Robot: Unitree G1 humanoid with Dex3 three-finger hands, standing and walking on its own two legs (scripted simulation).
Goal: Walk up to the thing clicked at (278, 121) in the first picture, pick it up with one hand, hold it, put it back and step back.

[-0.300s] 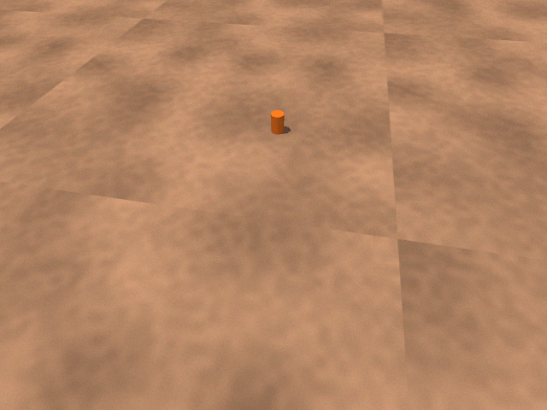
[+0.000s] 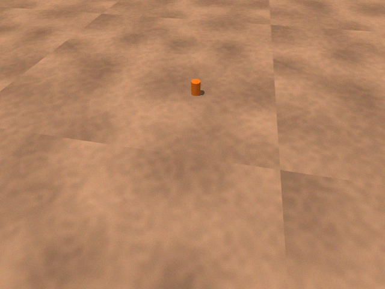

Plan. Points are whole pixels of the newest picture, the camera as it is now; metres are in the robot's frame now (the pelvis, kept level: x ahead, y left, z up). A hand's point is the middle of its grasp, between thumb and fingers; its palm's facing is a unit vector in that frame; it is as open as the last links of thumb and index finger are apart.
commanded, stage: stand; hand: left
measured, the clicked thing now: (195, 87) +1.85 +0.02 -0.72
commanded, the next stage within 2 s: walk up in 0.82 s
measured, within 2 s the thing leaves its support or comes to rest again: neither
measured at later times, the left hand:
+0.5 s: hand out of the picture +0.08 +0.26 -0.16, palm faces -0.02 -0.94 -0.34, open 7.4 cm
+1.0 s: hand out of the picture +0.11 +0.27 -0.14, palm faces -0.08 -0.93 -0.36, open 7.4 cm
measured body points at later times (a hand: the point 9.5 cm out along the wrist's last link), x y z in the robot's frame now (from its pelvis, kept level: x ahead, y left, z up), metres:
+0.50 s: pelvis +0.00 +0.01 +0.00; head +0.01 +0.01 +0.45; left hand +0.08 +0.31 -0.13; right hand +0.08 -0.29 -0.13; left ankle +0.00 +0.12 -0.75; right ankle +0.00 -0.12 -0.75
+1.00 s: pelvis +0.02 -0.01 +0.00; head +0.02 -0.01 +0.45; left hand +0.11 +0.31 -0.12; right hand +0.07 -0.33 -0.12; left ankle +0.00 +0.12 -0.75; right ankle +0.03 -0.14 -0.71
